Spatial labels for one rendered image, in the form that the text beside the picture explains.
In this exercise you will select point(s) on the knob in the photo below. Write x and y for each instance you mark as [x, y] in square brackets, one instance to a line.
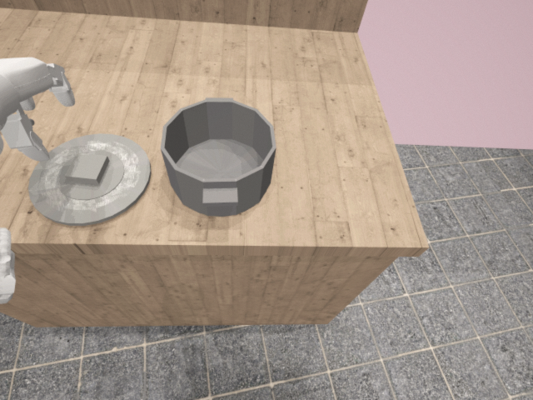
[87, 168]

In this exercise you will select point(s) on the robot left forearm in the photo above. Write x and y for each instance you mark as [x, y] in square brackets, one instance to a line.
[8, 103]

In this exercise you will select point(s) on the table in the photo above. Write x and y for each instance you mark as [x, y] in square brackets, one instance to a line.
[338, 211]

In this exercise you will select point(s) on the robot left hand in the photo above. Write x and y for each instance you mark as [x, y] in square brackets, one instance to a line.
[30, 76]

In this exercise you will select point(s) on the lid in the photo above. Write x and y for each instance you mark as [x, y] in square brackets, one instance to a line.
[80, 203]

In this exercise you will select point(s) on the pot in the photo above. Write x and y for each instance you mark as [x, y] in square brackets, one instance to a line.
[219, 156]

